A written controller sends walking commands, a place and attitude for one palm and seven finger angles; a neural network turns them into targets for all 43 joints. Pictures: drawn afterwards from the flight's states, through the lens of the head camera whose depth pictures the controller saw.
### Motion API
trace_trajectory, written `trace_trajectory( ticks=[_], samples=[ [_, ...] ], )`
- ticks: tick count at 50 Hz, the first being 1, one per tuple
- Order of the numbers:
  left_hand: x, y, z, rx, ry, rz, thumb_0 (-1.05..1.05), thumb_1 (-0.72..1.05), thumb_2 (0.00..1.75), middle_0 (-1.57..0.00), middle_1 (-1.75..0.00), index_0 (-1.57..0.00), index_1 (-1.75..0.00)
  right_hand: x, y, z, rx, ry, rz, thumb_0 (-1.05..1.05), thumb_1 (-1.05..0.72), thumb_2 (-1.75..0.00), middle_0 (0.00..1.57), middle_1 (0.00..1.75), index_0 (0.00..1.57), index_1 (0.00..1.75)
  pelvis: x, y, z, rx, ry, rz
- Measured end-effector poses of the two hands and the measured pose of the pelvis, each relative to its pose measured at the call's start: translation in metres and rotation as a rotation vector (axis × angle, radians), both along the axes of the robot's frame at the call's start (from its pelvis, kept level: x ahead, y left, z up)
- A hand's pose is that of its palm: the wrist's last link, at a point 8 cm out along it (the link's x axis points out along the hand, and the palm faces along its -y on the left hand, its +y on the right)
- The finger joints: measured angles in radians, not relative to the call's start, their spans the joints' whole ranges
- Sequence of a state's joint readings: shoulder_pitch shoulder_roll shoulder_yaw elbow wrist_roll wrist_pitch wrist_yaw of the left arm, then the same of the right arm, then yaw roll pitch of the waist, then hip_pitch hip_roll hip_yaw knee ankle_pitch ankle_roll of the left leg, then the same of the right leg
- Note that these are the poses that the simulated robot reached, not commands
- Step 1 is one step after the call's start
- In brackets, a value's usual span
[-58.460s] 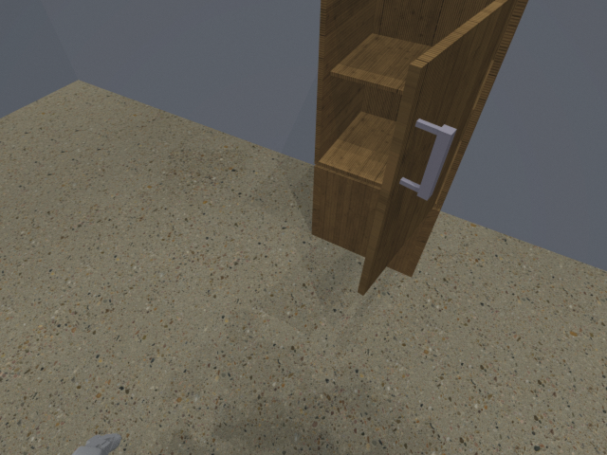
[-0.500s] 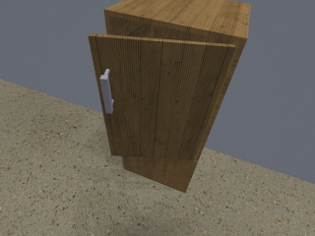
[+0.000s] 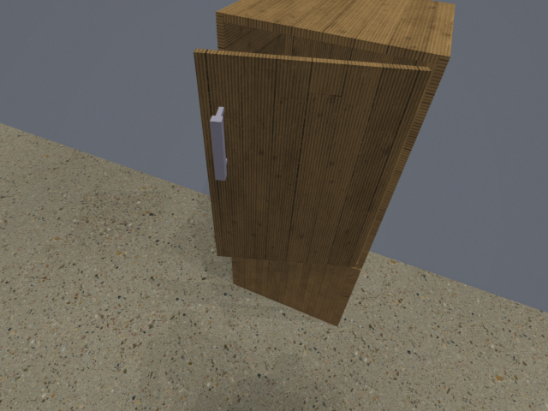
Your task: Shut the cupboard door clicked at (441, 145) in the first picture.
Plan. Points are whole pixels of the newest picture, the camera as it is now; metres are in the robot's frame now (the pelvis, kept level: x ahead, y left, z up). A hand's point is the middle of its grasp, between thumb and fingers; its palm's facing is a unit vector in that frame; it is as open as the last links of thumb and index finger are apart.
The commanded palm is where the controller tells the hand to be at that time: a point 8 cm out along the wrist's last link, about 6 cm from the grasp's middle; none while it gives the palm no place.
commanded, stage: come to a stop and stand still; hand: left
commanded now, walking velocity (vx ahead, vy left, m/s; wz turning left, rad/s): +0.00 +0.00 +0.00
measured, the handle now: (220, 144) +0.58 +0.16 +0.08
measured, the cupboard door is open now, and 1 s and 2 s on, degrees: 19 19 19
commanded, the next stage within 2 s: look again from close up in 1.28 s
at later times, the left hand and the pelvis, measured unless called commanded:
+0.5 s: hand out of the picture -0.02 +0.23 -0.16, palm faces +0.01 -0.99 -0.16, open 7.4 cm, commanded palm none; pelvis -0.06 +0.04 +0.02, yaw -2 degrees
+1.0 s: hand out of the picture -0.04 +0.14 -0.16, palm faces -0.04 -0.98 -0.18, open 7.3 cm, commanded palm none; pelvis -0.05 -0.03 +0.01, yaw -4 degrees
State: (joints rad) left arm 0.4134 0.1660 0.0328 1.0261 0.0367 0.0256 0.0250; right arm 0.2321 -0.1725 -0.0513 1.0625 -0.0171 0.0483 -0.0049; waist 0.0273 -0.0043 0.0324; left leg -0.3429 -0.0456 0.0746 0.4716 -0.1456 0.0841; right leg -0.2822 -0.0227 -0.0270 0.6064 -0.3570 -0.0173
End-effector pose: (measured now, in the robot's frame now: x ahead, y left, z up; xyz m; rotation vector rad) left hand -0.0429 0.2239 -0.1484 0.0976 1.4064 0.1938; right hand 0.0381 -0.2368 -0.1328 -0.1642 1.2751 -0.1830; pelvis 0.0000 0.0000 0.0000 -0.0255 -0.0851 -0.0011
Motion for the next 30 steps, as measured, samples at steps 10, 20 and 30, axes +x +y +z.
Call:
trace_trajectory(
  ticks=[10,20,30],
  samples=[
    [-0.059,0.013,-0.007,-0.012,0.079,0.029,0.01,0.91,0.9,-0.2,-0.3,-0.2,-0.3,-0.008,0.017,0.015,-0.015,-0.142,-0.01,0.0,-0.91,-0.9,0.2,0.3,0.2,0.3,-0.033,0.018,0.0,0.005,0.02,-0.011],
    [0.001,0.047,0.006,-0.025,-0.127,-0.038,0.0,0.91,0.9,-0.2,-0.3,-0.2,-0.3,-0.131,0.064,0.015,0.006,0.085,-0.094,0.0,-0.91,-0.9,0.2,0.3,0.2,0.3,-0.059,0.039,0.013,-0.004,0.038,-0.025],
    [0.034,0.044,0.02,-0.007,-0.122,-0.151,0.0,0.91,0.9,-0.2,-0.3,-0.19,-0.3,-0.206,0.07,0.021,0.026,0.218,-0.227,0.0,-0.91,-0.9,0.2,0.3,0.2,0.3,-0.068,0.032,0.02,-0.007,0.081,-0.058]
  ],
)
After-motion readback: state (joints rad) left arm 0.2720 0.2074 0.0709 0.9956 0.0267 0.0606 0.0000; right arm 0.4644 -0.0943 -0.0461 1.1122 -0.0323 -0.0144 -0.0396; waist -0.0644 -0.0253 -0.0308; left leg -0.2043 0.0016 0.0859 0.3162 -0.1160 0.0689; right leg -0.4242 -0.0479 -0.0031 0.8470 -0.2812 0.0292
